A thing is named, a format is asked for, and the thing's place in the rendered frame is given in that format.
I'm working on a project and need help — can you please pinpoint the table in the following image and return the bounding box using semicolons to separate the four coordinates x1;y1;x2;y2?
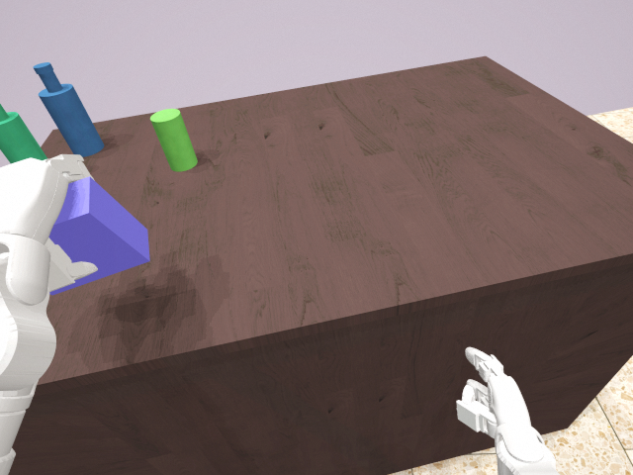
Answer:
8;56;633;475

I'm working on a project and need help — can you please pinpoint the right robot forearm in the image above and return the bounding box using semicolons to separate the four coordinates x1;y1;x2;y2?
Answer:
495;422;560;475

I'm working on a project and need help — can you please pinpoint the sponge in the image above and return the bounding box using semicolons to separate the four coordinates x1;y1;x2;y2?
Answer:
49;176;150;295

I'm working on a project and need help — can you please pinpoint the right robot hand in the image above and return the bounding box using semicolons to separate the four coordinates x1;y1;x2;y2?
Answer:
456;347;531;438

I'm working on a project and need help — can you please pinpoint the left robot forearm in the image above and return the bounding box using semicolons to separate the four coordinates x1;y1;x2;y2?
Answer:
0;234;56;475

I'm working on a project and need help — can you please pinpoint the left robot hand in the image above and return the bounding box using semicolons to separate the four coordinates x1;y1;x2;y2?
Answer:
0;154;98;292

